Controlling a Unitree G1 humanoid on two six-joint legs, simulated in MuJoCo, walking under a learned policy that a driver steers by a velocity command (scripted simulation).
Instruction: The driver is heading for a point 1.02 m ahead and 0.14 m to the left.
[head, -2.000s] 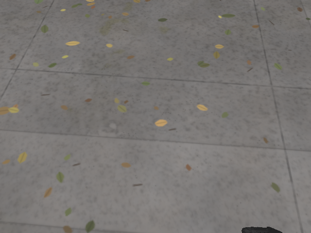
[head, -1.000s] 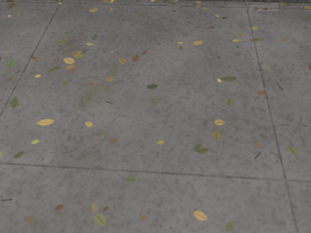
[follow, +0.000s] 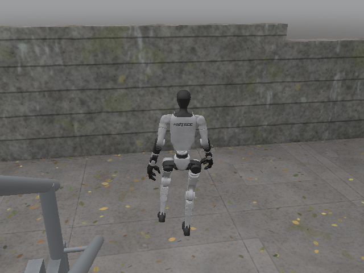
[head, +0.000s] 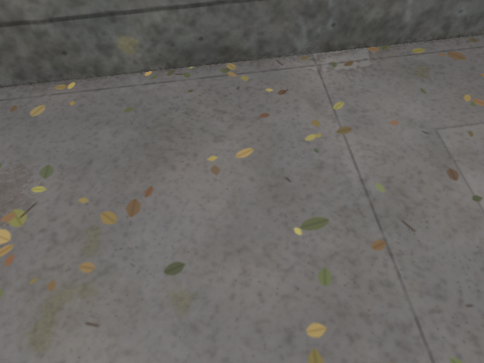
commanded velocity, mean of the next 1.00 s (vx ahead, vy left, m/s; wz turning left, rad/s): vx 0.50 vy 0.00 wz -0.06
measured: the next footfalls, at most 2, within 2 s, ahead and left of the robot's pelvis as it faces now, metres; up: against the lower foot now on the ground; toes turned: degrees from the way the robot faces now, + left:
left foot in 0.30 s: +0.35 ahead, +0.12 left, +0.00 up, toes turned -2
right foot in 0.84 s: +0.62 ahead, -0.09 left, +0.00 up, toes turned -7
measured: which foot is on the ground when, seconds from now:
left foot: up 0.00-0.28, down 0.30-0.84, up 0.86-1.00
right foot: down 0.00-0.32, up 0.34-0.82, down 0.84-1.00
